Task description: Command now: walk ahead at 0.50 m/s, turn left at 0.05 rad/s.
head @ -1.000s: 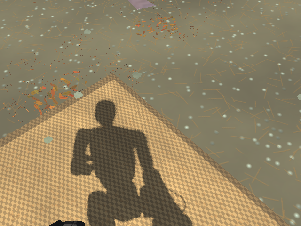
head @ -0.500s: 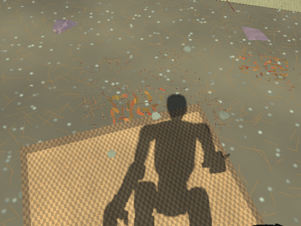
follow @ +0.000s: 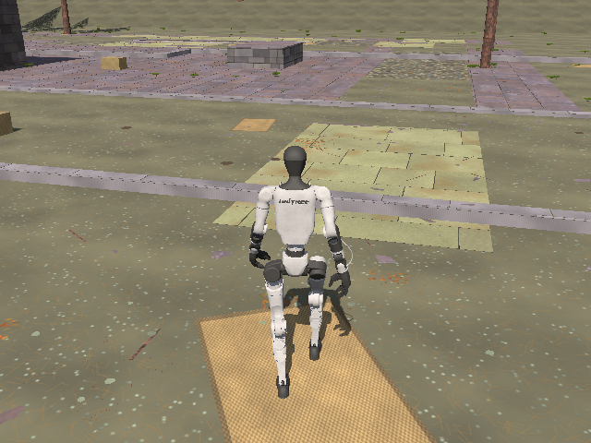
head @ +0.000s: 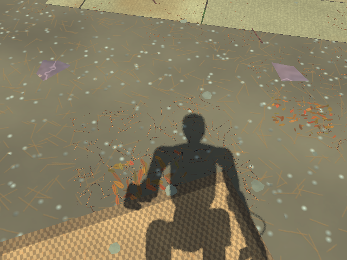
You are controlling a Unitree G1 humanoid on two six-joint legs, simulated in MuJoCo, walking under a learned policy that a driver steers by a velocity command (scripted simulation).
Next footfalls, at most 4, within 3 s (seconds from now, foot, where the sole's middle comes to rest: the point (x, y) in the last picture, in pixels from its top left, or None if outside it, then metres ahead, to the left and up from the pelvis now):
0.06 right None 0.21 -0.10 -0.77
0.60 left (146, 250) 0.51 0.09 -0.77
1.16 right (188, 178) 0.81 -0.09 -0.77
1.70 left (145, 127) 1.10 0.09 -0.77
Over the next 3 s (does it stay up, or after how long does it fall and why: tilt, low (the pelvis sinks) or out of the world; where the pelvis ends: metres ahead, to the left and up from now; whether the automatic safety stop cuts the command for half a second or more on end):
stays up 1.57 -0.24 0.01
